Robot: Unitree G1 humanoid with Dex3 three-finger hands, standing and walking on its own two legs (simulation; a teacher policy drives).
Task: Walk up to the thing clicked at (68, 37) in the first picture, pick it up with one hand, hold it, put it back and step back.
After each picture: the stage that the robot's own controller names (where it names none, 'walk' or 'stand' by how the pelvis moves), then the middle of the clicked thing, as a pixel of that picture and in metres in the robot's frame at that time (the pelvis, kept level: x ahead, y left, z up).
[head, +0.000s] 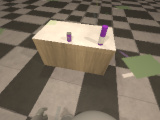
stand; (69, 37) +0.99 +0.30 -0.11
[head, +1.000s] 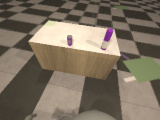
walk; (69, 40) +0.88 +0.24 -0.10
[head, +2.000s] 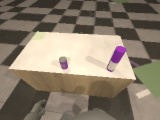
walk; (63, 63) +0.49 +0.22 -0.08
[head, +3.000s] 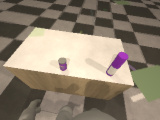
walk; (62, 64) +0.46 +0.23 -0.09
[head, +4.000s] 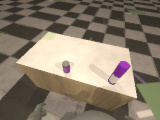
stand; (66, 67) +0.47 +0.22 -0.11
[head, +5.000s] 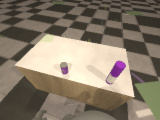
stand; (64, 68) +0.47 +0.23 -0.11
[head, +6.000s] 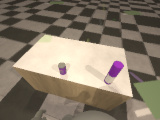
stand; (62, 68) +0.46 +0.25 -0.11
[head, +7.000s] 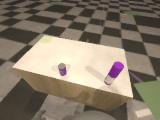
stand; (62, 69) +0.46 +0.25 -0.11
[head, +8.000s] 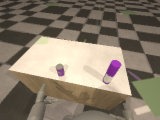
rise first; (60, 70) +0.45 +0.27 -0.11
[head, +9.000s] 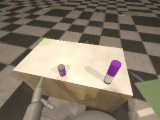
go down; (62, 70) +0.45 +0.27 -0.11
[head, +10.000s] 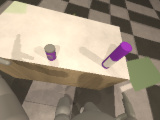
go down; (50, 53) +0.47 +0.25 -0.03
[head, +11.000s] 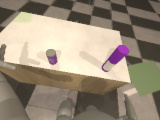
approach; (52, 57) +0.47 +0.25 -0.03
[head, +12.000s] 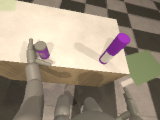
close in; (42, 50) +0.47 +0.27 +0.00
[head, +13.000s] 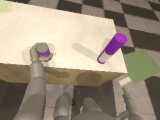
lift; (44, 53) +0.47 +0.25 +0.00
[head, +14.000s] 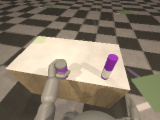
lift; (62, 70) +0.32 +0.17 +0.11
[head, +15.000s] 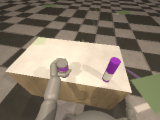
hold; (63, 68) +0.34 +0.17 +0.10
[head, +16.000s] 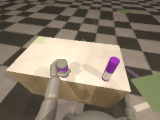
hold; (63, 69) +0.34 +0.17 +0.08
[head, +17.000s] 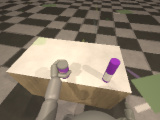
crouch; (63, 70) +0.34 +0.17 +0.08
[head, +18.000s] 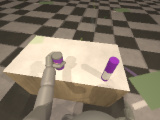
crouch; (58, 61) +0.39 +0.21 +0.09
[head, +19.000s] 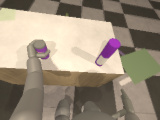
lower; (42, 50) +0.48 +0.26 +0.02
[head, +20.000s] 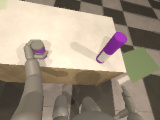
lower; (39, 50) +0.48 +0.26 +0.00
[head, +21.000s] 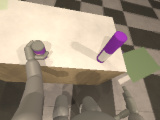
lower; (40, 51) +0.47 +0.26 +0.00
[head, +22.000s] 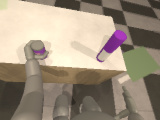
lower; (40, 50) +0.47 +0.26 +0.01
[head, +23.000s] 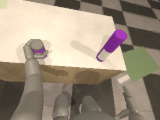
rest; (39, 50) +0.48 +0.26 +0.01
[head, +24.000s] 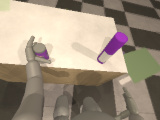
withdraw; (42, 53) +0.46 +0.26 +0.00
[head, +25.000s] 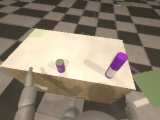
sink last; (60, 66) +0.44 +0.24 -0.06
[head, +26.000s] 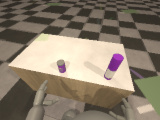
stand; (61, 66) +0.46 +0.26 -0.06
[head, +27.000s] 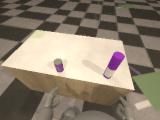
stand; (59, 65) +0.45 +0.26 -0.05
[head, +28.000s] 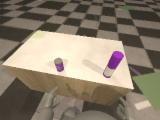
stand; (59, 65) +0.46 +0.26 -0.05
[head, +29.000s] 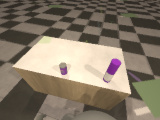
stand; (63, 68) +0.47 +0.24 -0.11
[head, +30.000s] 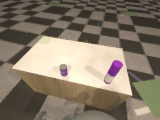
stand; (63, 70) +0.46 +0.23 -0.11
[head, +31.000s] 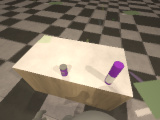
stand; (63, 70) +0.45 +0.23 -0.11
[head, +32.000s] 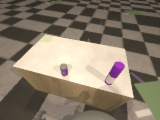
stand; (64, 70) +0.45 +0.23 -0.11
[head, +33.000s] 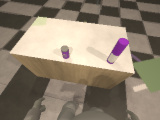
walk; (65, 52) +0.55 +0.22 -0.08
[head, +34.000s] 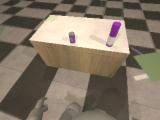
walk; (72, 37) +0.81 +0.24 -0.09
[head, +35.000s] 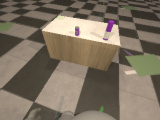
stand; (77, 31) +1.11 +0.21 -0.09
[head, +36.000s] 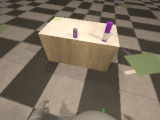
stand; (75, 33) +1.06 +0.22 -0.11
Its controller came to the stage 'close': yes
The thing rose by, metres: 0.20
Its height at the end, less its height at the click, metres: +0.00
